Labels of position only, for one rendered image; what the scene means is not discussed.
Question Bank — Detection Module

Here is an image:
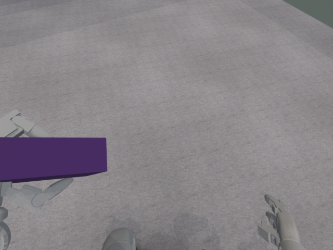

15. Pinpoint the robot left forearm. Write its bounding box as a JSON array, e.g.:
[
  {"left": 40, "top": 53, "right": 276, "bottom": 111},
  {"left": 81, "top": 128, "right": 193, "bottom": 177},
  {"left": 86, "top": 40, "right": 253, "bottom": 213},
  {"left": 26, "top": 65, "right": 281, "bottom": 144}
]
[{"left": 0, "top": 207, "right": 11, "bottom": 250}]

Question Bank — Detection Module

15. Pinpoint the left robot hand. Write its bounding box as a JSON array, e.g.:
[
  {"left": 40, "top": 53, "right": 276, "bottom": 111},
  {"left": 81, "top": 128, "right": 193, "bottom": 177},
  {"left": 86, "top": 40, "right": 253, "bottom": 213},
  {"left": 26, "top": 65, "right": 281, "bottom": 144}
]
[{"left": 0, "top": 110, "right": 74, "bottom": 211}]

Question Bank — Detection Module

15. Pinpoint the sponge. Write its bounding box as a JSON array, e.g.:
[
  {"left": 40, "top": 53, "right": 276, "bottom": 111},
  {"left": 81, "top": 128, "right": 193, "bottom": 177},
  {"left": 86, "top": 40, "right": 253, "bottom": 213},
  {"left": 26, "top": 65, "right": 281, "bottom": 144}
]
[{"left": 0, "top": 137, "right": 107, "bottom": 183}]

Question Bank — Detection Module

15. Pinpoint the right robot hand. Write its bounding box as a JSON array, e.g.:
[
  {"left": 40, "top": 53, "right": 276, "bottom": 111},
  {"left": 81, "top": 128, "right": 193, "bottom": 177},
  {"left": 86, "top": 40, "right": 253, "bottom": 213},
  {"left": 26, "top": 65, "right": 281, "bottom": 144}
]
[{"left": 258, "top": 194, "right": 301, "bottom": 247}]

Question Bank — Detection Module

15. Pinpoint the left robot thigh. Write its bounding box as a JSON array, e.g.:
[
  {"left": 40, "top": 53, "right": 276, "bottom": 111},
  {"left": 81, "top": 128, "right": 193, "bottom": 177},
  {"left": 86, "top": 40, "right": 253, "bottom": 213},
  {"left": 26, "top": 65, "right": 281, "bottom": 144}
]
[{"left": 100, "top": 228, "right": 136, "bottom": 250}]

